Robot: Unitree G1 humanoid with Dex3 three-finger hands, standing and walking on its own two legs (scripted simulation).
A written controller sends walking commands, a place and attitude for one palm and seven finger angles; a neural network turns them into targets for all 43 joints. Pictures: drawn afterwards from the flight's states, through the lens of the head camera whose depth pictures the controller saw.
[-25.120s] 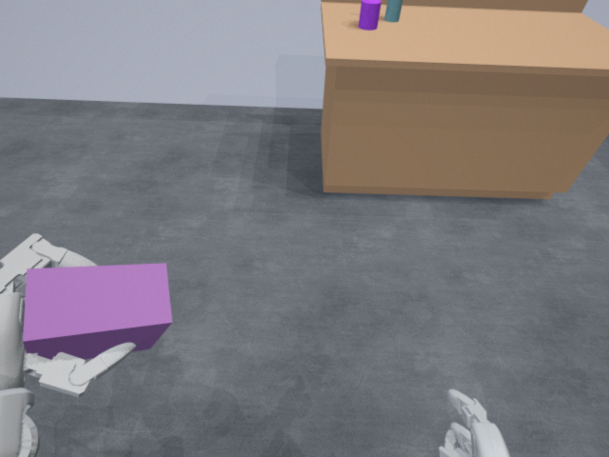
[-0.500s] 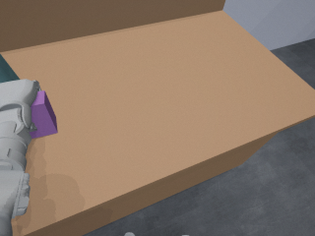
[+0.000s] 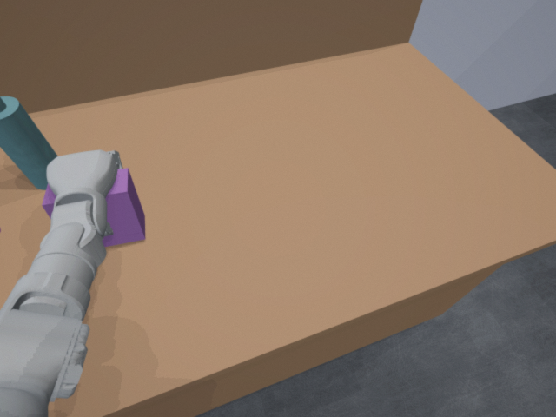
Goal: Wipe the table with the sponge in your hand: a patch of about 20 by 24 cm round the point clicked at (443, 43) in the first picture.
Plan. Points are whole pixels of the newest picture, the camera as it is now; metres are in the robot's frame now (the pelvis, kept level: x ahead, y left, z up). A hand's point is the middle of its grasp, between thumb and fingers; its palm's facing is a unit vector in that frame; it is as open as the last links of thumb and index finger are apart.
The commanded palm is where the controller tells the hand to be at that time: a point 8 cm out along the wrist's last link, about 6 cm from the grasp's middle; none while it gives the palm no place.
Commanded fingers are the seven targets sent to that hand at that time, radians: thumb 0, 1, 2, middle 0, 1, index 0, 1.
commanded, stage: slide across to the middle lane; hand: left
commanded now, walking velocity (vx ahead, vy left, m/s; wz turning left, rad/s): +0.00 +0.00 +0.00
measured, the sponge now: (103, 218) +0.41 +0.31 +0.01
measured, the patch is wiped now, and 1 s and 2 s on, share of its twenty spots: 0.30 0.60 0.85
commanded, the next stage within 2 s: wipe back along the middle lane in 0.06 s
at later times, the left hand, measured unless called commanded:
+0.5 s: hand (117, 207) +0.41 +0.28 +0.04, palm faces -0.08 +0.01 -1.00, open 10.3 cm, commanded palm +0.37 +0.25 +0.07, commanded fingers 0.00 0.10 1.30 -1.20 -1.60 -1.20 -1.60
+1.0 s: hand (123, 232) +0.37 +0.25 +0.04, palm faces -0.02 -0.01 -1.00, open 10.3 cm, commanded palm +0.32 +0.23 +0.07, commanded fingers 0.00 0.10 1.30 -1.20 -1.60 -1.20 -1.60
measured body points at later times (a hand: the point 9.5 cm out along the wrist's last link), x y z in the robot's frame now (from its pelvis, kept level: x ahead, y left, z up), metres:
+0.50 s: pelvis +0.01 -0.01 +0.00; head +0.05 -0.01 +0.45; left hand +0.41 +0.27 +0.09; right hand +0.11 -0.28 -0.12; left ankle -0.01 +0.09 -0.73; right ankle -0.01 -0.12 -0.73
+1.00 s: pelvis +0.01 -0.01 +0.01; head +0.02 -0.02 +0.46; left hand +0.36 +0.25 +0.09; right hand +0.18 -0.24 -0.11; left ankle -0.01 +0.09 -0.73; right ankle -0.01 -0.12 -0.73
